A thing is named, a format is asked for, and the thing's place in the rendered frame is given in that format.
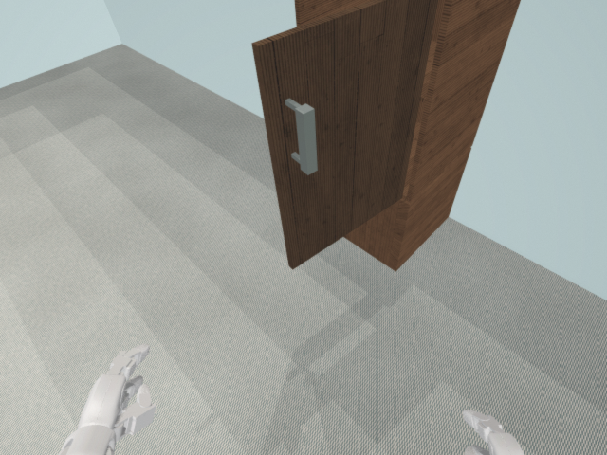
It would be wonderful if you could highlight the robot left hand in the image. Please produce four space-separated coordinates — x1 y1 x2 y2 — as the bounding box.
77 344 156 442

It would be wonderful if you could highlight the robot left forearm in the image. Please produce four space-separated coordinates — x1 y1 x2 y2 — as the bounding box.
58 425 116 455

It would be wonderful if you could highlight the cupboard door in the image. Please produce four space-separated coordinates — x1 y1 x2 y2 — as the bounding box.
252 0 438 270

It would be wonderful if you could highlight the robot right hand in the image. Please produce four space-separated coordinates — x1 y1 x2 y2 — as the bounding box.
463 409 524 455

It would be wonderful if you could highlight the handle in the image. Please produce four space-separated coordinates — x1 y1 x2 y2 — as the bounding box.
285 98 318 175

